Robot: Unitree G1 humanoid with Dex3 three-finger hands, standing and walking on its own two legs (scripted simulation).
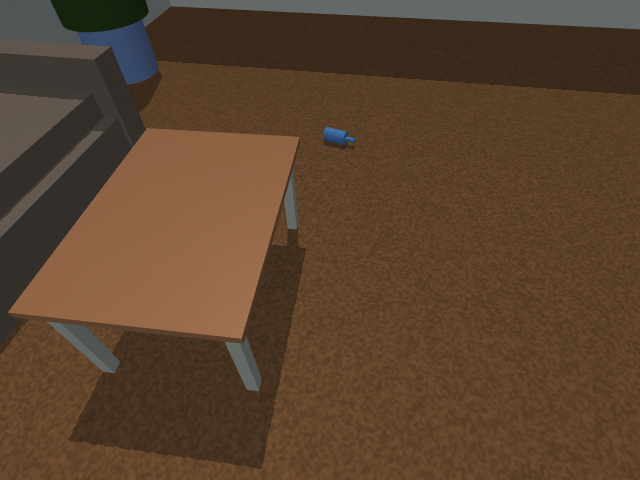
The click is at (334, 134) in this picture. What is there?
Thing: lying bottle
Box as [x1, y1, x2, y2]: [323, 127, 354, 144]
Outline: 323,132 323,139 341,144 344,144 346,141 354,142 354,138 348,137 347,132 326,127
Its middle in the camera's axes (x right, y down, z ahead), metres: +0.10 -0.58 +2.11
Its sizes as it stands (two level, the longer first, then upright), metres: 0.174 0.074 0.074
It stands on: the floor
